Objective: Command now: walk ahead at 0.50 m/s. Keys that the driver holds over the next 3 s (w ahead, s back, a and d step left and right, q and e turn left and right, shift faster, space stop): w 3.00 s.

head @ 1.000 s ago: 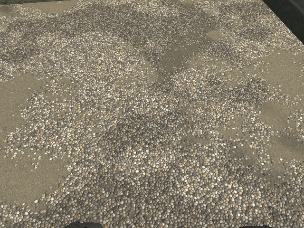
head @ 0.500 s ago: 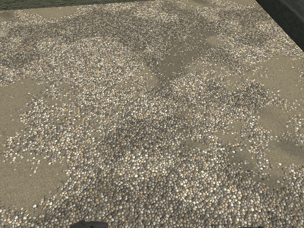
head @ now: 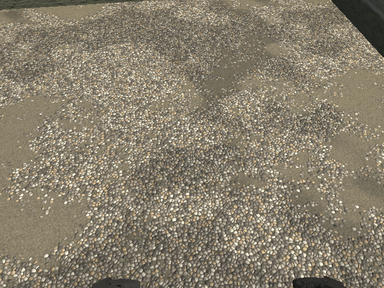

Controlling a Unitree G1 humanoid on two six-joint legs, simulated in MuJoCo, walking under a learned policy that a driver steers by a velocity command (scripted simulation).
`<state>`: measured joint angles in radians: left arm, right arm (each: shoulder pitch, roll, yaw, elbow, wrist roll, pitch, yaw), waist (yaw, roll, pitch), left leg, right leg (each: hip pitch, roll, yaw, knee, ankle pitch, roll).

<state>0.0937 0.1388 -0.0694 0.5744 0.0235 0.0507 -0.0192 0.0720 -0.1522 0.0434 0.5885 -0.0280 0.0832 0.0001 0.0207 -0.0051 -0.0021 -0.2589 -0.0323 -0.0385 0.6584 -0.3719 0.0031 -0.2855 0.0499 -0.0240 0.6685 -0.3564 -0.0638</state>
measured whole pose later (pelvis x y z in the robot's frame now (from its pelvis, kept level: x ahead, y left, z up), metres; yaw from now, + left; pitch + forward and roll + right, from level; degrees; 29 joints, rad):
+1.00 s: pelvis +0.00 -0.01 +0.00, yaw +1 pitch -1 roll +1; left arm 0.11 0.13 -0.07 0.56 0.02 0.04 -0.02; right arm 0.07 -0.15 0.04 0.60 -0.03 0.08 0.00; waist 0.02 -0.01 -0.01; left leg -0.27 -0.03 -0.06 0.67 -0.38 -0.01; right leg -0.30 0.04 -0.04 0.69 -0.37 -0.07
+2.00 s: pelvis +0.00 -0.01 +0.00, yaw +1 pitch -1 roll +1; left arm 0.13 0.13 -0.07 0.56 0.02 0.04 -0.01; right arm 0.08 -0.15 0.05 0.61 -0.03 0.08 -0.01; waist 0.02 -0.01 -0.02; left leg -0.27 -0.04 -0.07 0.68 -0.38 -0.01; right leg -0.30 0.04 -0.06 0.70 -0.38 -0.08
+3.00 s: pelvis +0.00 -0.01 +0.00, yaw +2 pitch -1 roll +1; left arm 0.14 0.13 -0.07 0.55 0.02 0.04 -0.01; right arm 0.08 -0.15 0.05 0.60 -0.03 0.09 -0.01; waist 0.02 -0.01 -0.02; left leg -0.28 -0.04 -0.08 0.68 -0.39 -0.01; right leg -0.30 0.03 -0.07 0.70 -0.39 -0.08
